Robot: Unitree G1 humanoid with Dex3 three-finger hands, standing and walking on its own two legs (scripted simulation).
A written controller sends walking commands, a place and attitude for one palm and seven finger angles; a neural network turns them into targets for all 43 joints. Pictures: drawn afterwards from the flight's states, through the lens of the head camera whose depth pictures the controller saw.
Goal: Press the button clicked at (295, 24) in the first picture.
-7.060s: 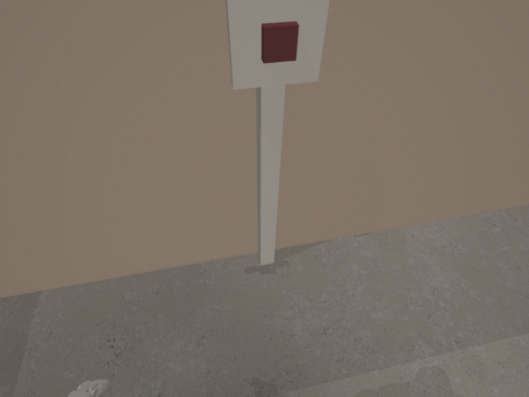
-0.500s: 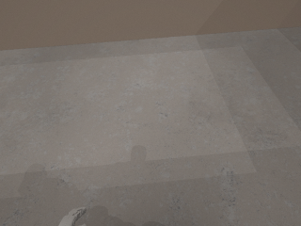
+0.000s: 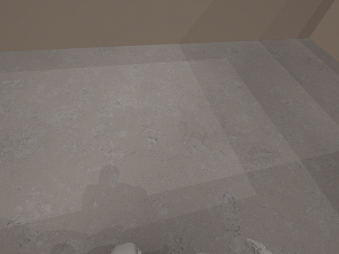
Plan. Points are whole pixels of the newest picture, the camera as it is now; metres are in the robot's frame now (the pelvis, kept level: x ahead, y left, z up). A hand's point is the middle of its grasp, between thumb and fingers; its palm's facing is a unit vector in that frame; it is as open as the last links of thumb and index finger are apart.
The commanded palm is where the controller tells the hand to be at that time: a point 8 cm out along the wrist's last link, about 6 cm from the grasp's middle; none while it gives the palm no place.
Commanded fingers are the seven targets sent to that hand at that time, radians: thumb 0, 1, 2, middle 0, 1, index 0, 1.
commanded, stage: turn to face it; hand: left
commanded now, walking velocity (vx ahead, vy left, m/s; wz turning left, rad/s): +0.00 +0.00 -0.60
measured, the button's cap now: out of the picture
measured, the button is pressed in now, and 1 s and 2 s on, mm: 0 0 0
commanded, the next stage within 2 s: none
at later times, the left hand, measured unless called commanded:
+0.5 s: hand (126, 241) +0.16 +0.12 -0.14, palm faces -0.28 -0.92 -0.27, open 7.4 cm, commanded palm none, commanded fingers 0.00 0.90 0.90 -0.20 -0.30 -0.20 -0.30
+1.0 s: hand out of the picture +0.10 +0.13 -0.16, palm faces -0.44 -0.87 -0.22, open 7.4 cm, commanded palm none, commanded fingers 0.00 0.90 0.90 -0.20 -0.30 -0.20 -0.30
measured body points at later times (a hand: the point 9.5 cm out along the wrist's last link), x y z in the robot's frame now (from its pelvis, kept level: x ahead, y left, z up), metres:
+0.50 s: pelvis -0.02 -0.03 -0.01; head +0.00 -0.07 +0.44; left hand +0.18 +0.17 -0.12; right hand -0.09 -0.27 -0.17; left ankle +0.06 +0.09 -0.72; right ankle -0.05 -0.12 -0.73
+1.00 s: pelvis -0.04 -0.02 +0.01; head -0.01 -0.04 +0.46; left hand +0.12 +0.17 -0.14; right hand -0.06 -0.31 -0.12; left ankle +0.04 +0.09 -0.69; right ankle -0.05 -0.12 -0.73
